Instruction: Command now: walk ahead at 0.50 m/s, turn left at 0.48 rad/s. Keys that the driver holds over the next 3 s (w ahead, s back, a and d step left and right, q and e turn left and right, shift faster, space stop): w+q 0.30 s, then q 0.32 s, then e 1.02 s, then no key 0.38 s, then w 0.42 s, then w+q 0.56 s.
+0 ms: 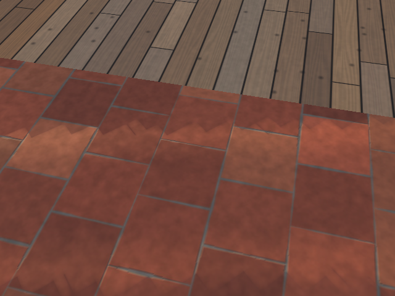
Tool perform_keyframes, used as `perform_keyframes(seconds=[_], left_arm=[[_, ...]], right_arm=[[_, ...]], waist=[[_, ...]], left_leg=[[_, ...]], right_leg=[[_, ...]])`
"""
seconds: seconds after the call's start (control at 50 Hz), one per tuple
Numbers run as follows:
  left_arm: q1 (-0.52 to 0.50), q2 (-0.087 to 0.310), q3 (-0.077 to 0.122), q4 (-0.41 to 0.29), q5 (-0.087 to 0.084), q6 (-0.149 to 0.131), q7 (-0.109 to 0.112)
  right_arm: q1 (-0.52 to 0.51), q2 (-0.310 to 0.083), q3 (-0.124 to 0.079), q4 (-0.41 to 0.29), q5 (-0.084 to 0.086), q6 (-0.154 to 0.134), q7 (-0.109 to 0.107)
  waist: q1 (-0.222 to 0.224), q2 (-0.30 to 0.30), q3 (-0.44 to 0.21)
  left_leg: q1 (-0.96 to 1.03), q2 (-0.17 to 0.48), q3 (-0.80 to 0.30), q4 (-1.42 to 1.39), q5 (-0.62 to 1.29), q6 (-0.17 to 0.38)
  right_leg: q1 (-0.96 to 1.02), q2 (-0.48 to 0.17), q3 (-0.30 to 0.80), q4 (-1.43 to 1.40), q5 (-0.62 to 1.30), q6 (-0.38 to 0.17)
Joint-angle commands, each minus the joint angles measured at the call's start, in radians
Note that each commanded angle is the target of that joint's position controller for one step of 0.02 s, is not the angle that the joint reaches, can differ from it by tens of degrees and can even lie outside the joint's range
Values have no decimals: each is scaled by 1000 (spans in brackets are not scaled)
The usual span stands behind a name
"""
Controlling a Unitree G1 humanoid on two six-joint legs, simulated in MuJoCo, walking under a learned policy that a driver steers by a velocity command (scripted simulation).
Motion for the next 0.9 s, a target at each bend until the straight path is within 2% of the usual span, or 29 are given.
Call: perform_keyframes(seconds=[0.02,0.08,0.12,0.16,0.18,0.2,0.22,0.24,0.26,0.28,0.3,0.32,0.34,0.36,0.4,0.44,0.52,0.62,0.68,0.7,0.72,0.74,0.76,0.78,0.8,0.82,0.84,0.88,0.9], left_arm=[[5,108,14,-43,-1,-14,9],[59,129,18,-23,1,-3,19],[58,144,21,-20,5,8,26],[39,174,30,-25,9,22,33],[30,190,36,-32,11,33,32],[19,199,39,-43,8,42,27],[13,178,34,-74,6,42,21],[22,82,22,-155,-10,32,-3],[-107,161,31,-190,-2,15,-9],[-154,143,24,-206,-13,0,-13],[-131,142,24,-192,-14,-7,-9],[-129,140,26,-191,0,6,-4],[-96,131,24,-182,18,29,-2],[-81,122,24,-183,26,50,-2],[-87,105,20,-198,24,76,-3],[-138,106,17,-225,21,87,-3],[-269,125,11,-284,11,95,-1],[-368,151,1,-329,1,90,6],[-266,160,-3,-292,1,74,9],[-208,167,1,-270,5,68,11],[-134,164,2,-245,10,57,14],[-60,185,3,-229,15,42,18],[-69,222,-2,-241,8,44,17],[-58,176,-16,-226,-21,58,6],[-146,175,-13,-237,-28,67,4],[-203,149,-17,-256,-23,78,-1],[-220,170,-11,-257,-13,89,-2],[-197,213,9,-242,-7,103,-1],[-182,217,16,-236,-8,107,-1]], right_arm=[[-104,5,16,-85,0,-10,12],[-176,-5,19,-122,-6,-11,16],[-164,-20,13,-128,-9,-11,15],[-81,-45,0,-109,-11,-10,8],[4,-64,-12,-86,-10,-13,5],[134,-92,-30,-46,-16,-21,-3],[261,-181,-62,-19,-28,-25,-18],[199,-282,-86,-50,-10,-13,-23],[225,-274,-83,-53,8,2,-29],[170,-224,-70,-46,13,0,-39],[129,-166,-57,-44,16,-7,-40],[86,-140,-47,-50,20,-18,-45],[60,-127,-40,-60,25,-29,-47],[64,-128,-37,-61,28,-41,-44],[93,-161,-42,-54,28,-52,-40],[128,-176,-45,-56,26,-45,-41],[189,-174,-43,-63,26,-19,-51],[241,-185,-48,-75,13,6,-67],[194,-164,-38,-89,1,6,-73],[177,-162,-35,-90,6,0,-73],[157,-159,-30,-87,19,-9,-72],[163,-132,-16,-99,26,-22,-69],[303,-73,-9,-82,33,-19,-70],[365,-113,-15,-42,3,1,-74],[346,-120,-12,-25,-6,21,-72],[228,-149,-14,-42,-21,32,-71],[161,-153,-16,-64,-12,41,-67],[144,-135,-8,-70,1,53,-59],[141,-124,-4,-70,4,55,-59]], waist=[[2,-99,60],[22,-99,67],[2,-112,49],[-42,-141,-7],[-77,-142,-57],[-135,-113,-128],[-189,-15,-217],[-99,238,-281],[-146,53,-262],[-112,1,-136],[-59,-79,-53],[-19,-95,-19],[10,-89,-25],[23,-80,-39],[33,-56,-55],[15,-19,-70],[-40,30,-85],[-87,44,-72],[-50,54,-77],[-25,57,-88],[27,32,-101],[51,-46,-173],[-20,-253,-257],[-47,-188,-285],[-70,-193,-219],[-48,-110,-128],[-48,-120,-83],[-50,-153,-82],[-48,-151,-98]], left_leg=[[23,-15,63,-169,90,1],[37,-38,115,-273,53,33],[85,-76,140,-307,-23,69],[191,-141,169,-315,-135,115],[282,-174,171,-340,-178,140],[458,-199,149,-420,-161,170],[686,-46,-76,-483,-258,227],[966,233,-672,-611,-244,394],[945,240,-710,-696,-211,396],[837,227,-563,-701,-148,359],[690,181,-464,-716,-8,306],[599,127,-374,-709,186,269],[541,90,-297,-698,366,254],[516,71,-257,-680,513,246],[496,30,-198,-650,697,226],[507,-1,-179,-626,761,192],[569,-24,-210,-584,741,125],[690,5,-309,-506,734,116],[670,3,-290,-441,760,86],[642,-7,-287,-400,777,67],[613,-32,-265,-320,744,45],[529,-89,-235,-182,484,14],[404,-258,-150,63,-401,-24],[399,-255,-167,121,-570,-28],[335,-211,-143,172,-553,-37],[302,-188,-120,162,-508,-47],[282,-178,-102,125,-475,-55],[302,-174,-73,66,-424,-73],[304,-179,-64,40,-414,-80]], right_leg=[[-64,-259,53,-106,442,-51],[40,-293,18,-71,542,-50],[104,-308,-13,10,754,-44],[143,-318,-37,173,1008,-41],[138,-320,-38,319,1037,-43],[62,-310,-48,532,926,-27],[-147,-274,-52,841,588,5],[-617,-21,36,1230,-292,75],[-747,-41,239,1257,-241,65],[-780,-103,259,1194,-142,55],[-713,-140,255,1077,-85,55],[-643,-159,259,1006,-80,68],[-570,-160,257,973,-84,84],[-533,-153,252,942,-95,98],[-528,-135,230,875,-66,119],[-552,-119,214,807,-5,128],[-598,-95,217,669,97,127],[-634,-56,249,529,89,103],[-471,-35,234,381,69,53],[-363,-20,220,311,96,30],[-234,-25,214,185,235,5],[-47,-156,349,161,611,-39],[94,-426,647,214,1224,-206],[34,-448,735,196,1213,-268],[-35,-431,754,149,894,-297],[-118,-346,690,104,665,-243],[-161,-283,625,75,547,-193],[-191,-207,558,49,422,-140],[-183,-189,553,46,377,-128]])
